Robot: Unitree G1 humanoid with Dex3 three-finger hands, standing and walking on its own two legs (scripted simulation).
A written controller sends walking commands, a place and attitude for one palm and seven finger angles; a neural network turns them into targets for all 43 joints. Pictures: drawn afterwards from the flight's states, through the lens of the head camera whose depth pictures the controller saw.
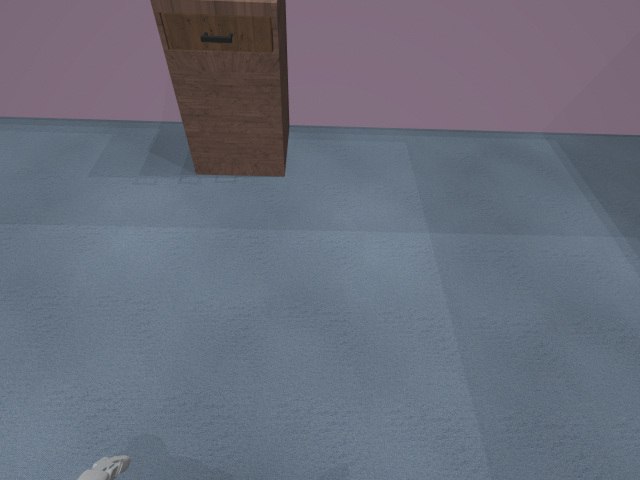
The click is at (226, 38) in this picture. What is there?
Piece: drawer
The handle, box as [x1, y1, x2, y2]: [200, 32, 232, 42]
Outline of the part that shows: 200,37 201,41 231,42 232,35 231,33 229,33 228,36 208,36 206,32 204,32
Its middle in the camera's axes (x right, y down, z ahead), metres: -0.38 -0.73 +1.41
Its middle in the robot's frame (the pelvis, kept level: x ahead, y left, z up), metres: +1.52 +0.45 -0.10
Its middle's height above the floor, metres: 0.67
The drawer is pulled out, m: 0.00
